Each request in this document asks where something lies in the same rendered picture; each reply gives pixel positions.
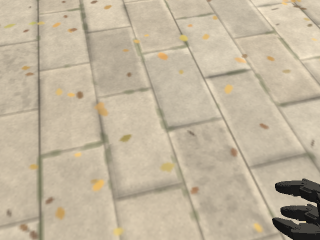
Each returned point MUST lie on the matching right robot hand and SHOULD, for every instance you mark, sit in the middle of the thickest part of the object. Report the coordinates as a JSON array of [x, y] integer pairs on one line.
[[309, 191]]

